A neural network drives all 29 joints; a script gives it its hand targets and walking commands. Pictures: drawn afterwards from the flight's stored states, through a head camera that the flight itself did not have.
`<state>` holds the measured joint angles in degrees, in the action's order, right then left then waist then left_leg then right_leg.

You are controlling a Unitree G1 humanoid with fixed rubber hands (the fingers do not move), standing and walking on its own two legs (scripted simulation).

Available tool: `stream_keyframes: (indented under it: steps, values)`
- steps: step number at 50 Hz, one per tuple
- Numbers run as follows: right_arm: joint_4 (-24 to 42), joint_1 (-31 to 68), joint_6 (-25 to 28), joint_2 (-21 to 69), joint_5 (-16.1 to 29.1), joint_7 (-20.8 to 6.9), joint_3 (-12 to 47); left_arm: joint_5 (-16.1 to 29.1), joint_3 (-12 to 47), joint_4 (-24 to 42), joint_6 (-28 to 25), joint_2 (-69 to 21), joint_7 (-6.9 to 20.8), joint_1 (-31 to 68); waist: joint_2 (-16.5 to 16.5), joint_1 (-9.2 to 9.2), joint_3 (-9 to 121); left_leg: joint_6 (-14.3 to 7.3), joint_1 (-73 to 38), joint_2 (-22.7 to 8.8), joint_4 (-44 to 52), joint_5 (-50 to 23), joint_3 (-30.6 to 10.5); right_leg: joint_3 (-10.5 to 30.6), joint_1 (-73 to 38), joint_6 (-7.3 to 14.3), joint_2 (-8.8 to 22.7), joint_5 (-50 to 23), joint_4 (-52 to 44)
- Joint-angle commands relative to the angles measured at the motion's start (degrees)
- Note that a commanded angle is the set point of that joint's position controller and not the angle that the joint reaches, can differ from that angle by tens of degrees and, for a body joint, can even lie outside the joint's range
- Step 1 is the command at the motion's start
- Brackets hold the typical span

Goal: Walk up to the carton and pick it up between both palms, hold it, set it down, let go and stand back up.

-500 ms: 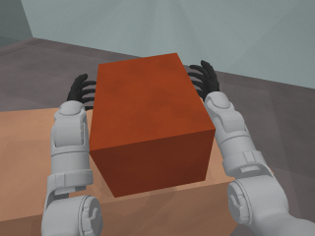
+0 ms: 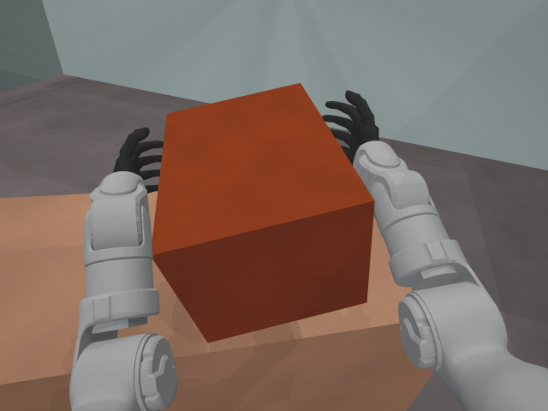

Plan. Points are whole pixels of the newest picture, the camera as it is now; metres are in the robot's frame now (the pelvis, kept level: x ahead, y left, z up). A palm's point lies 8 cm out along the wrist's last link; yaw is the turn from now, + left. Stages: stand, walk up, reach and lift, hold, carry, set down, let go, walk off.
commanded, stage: hold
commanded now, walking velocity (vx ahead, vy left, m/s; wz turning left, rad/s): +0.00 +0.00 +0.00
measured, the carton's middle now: (258, 200) +0.39 +0.00 +0.18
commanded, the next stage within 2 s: set down in 1.10 s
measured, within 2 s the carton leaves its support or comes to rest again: neither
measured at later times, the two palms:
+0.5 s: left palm (134, 170) +0.37 +0.17 +0.24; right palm (370, 133) +0.38 -0.15 +0.30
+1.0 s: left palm (130, 165) +0.37 +0.17 +0.25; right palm (370, 132) +0.38 -0.15 +0.30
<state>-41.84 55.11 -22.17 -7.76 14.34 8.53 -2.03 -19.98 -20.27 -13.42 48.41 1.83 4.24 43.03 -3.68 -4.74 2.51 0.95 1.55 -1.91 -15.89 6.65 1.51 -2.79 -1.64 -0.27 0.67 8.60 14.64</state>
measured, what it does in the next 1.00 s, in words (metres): stands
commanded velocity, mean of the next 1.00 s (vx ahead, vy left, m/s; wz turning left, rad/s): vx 0.00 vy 0.00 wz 0.00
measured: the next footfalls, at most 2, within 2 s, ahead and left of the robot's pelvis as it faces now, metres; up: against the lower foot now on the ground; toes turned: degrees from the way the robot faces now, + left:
none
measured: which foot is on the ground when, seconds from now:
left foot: down 0.00-1.00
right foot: down 0.00-1.00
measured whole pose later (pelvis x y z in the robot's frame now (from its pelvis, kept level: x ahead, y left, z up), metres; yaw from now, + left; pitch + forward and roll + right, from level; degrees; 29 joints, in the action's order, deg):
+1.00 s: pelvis +0.01 +0.00 +0.00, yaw +0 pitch -7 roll +0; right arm -39.1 56.8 -28.7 -9.4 17.8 11.9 0.5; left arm -18.4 -20.4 -14.5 50.0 3.6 5.9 44.8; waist -2.5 -4.7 5.6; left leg 1.4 2.0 -2.4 -16.1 7.4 1.5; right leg -2.7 -1.3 0.0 0.2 9.0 14.3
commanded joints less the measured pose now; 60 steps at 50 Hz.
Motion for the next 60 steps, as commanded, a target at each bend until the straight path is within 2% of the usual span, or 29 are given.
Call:
stream_keyframes:
  steps: [1,3,5,9,13,16,18,22,25,31,35,37,39,41,44,46,50,53,55,56,57,59,60]
  values:
    - [9.4,30.6,-0.8,32.5,5.5,-7.2,13.8,12.6,23.3,10.3,-6.7,-27.3,7.2,42.3,7.1,-1.0,18.9,0.4,-5.9,3.6,0.5,-7.1,0.8,-1.0,0.3,-1.2,-4.2,-6.1,-0.8]
    - [8.4,29.6,-1.4,32.1,5.6,-6.8,13.7,12.1,21.8,8.8,-6.4,-26.3,7.5,40.8,5.9,-0.98,17.3,0.1,-5.5,3.8,0.8,-6.8,0.9,-0.9,-0.3,-1.6,-4.1,-6.6,-1.1]
    - [7.9,30.2,-2.0,31.6,5.1,-6.5,13.5,11.1,19.8,6.1,-5.8,-25.1,8.2,39.2,3.9,0.02,15.7,-0.7,-4.0,3.8,1.7,-4.3,1.2,-0.6,-0.5,-1.7,-4.0,-5.5,-1.4]
    - [9.9,30.7,-2.9,30.9,7.3,-5.8,15.0,11.2,19.6,7.4,-5.2,-24.8,9.3,38.4,4.0,0.2,16.9,0.1,-6.0,4.0,0.2,-10.3,1.1,-0.5,-2.0,-1.6,-4.5,-10.1,-1.2]
    - [11.5,30.2,-3.9,32.0,9.0,-5.1,17.0,11.6,19.3,9.3,-5.2,-24.4,9.6,39.0,2.7,0.15,17.4,0.0,-6.8,4.4,-0.7,-13.0,1.0,-0.1,-2.8,-2.2,-4.5,-13.6,-1.0]
    - [11.2,29.3,-5.2,31.8,9.9,-4.6,16.9,11.8,19.5,10.2,-5.1,-23.6,9.9,40.4,4.0,-0.15,15.4,0.4,-6.2,4.5,-0.5,-12.1,1.0,0.0,-1.7,-2.2,-4.1,-13.4,-1.1]
    - [11.3,29.4,-5.8,32.3,9.3,-4.7,16.1,11.7,18.7,9.3,-4.9,-23.3,10.4,40.8,2.8,-0.17,14.4,-0.2,-4.9,4.4,0.4,-9.0,1.3,0.4,-0.9,-2.3,-3.8,-11.5,-1.5]
    - [12.1,29.7,-6.5,31.6,10.0,-4.6,15.8,12.8,20.9,11.3,-4.8,-24.2,10.6,42.4,5.4,-0.73,16.9,0.8,-5.2,4.1,0.0,-9.6,0.8,0.3,-0.8,-1.6,-4.1,-10.4,-1.2]
    - [10.7,29.4,-7.3,31.1,10.0,-4.5,15.2,13.0,20.6,10.5,-4.6,-23.4,10.4,42.6,5.7,-1.05,16.4,0.8,-5.1,4.3,0.0,-8.9,0.7,0.4,-0.1,-1.7,-3.9,-10.2,-1.2]
    - [11.7,29.7,-7.3,31.1,10.3,-4.5,15.8,13.3,20.4,11.5,-4.6,-23.3,10.5,42.1,5.1,-0.53,18.3,0.7,-4.8,4.3,0.0,-9.2,0.4,0.5,-1.7,-2.0,-3.9,-11.7,-0.8]
    - [11.8,30.0,-7.2,30.9,10.4,-4.6,15.8,12.6,18.9,9.9,-4.6,-22.6,10.7,41.0,4.0,0.18,17.6,0.2,-4.9,4.1,0.3,-9.5,0.6,0.4,-1.6,-2.1,-4.1,-12.0,-0.9]
    - [11.6,30.6,-7.5,31.7,9.8,-4.3,15.3,12.4,17.6,8.2,-4.6,-21.7,11.1,41.6,2.2,0.1,15.9,-0.4,-3.8,4.3,0.8,-7.4,1.0,0.6,-1.2,-2.4,-3.7,-11.2,-1.4]
    - [12.3,30.4,-7.6,31.3,10.0,-4.2,15.7,12.6,18.0,8.8,-4.6,-21.8,11.4,40.9,2.2,-0.02,17.3,-0.4,-4.5,4.2,0.7,-7.8,0.8,0.7,-1.5,-2.3,-3.8,-11.6,-1.3]
    - [12.4,31.1,-7.7,31.1,10.0,-4.1,15.4,12.4,18.2,8.4,-4.4,-22.2,11.5,41.9,3.6,0.1,17.0,-0.1,-4.0,4.3,0.6,-7.6,0.8,0.8,-1.5,-2.1,-3.7,-10.3,-1.3]
    - [13.3,30.9,-7.6,31.4,10.9,-4.2,16.4,13.1,19.1,10.8,-4.6,-22.8,10.9,42.2,3.8,0.31,18.8,0.3,-5.5,4.1,-0.1,-10.6,0.7,0.5,-1.5,-2.0,-4.2,-12.2,-0.9]
    - [11.8,30.4,-7.9,30.6,10.6,-4.6,15.1,13.4,19.8,10.8,-4.6,-23.4,10.6,43.4,5.5,-0.25,17.6,0.9,-4.7,3.8,0.2,-9.3,0.6,0.3,-0.4,-1.4,-4.3,-9.1,-1.1]
    - [9.5,31.1,-8.0,29.5,8.8,-5.4,12.6,13.4,20.3,7.7,-4.3,-23.5,10.9,43.6,5.9,-0.93,14.8,0.6,-2.0,3.4,1.6,-4.6,0.5,0.6,1.1,-0.9,-3.9,-5.2,-1.5]
    - [8.7,31.7,-7.9,29.4,8.6,-5.9,12.5,13.4,20.0,7.8,-4.5,-23.6,10.6,44.4,5.8,-0.55,16.2,0.5,-1.1,3.2,2.1,-3.2,0.4,0.6,0.6,-0.7,-4.0,-4.3,-1.2]
    - [8.8,31.8,-7.5,29.5,8.7,-5.9,12.7,13.1,19.9,7.0,-4.3,-23.8,10.6,43.0,6.0,-0.41,17.1,0.5,-2.6,3.5,1.1,-6.1,0.2,0.8,0.2,-0.8,-3.9,-7.2,-1.2]
    - [10.9,32.0,-7.0,31.2,8.4,-5.4,11.6,13.2,20.0,6.1,-4.2,-23.4,10.9,43.3,6.0,-1.61,17.2,0.4,-5.4,3.6,0.3,-7.3,0.0,1.0,0.6,-1.4,-3.9,-7.1,-1.4]
    - [12.1,32.5,-6.4,31.7,8.2,-5.0,11.6,13.3,20.0,6.9,-4.7,-23.6,11.2,43.7,5.9,-1.84,17.8,0.4,-6.7,3.7,-0.2,-8.7,0.0,0.7,0.5,-1.7,-3.9,-8.1,-1.5]
    - [12.8,33.4,-5.5,31.6,7.4,-4.3,11.5,12.8,19.1,5.5,-5.2,-23.0,11.7,43.2,4.9,-1.53,18.2,0.2,-7.0,3.9,-0.6,-10.0,0.3,0.5,0.0,-2.0,-4.0,-9.4,-1.4]
    - [15.3,35.0,-4.5,32.0,7.2,-4.1,11.8,12.9,19.4,5.6,-5.7,-23.4,11.9,43.7,4.7,-1.51,19.8,0.1,-7.3,4.1,-1.1,-10.9,0.3,0.3,-0.6,-2.1,-4.0,-10.6,-1.2]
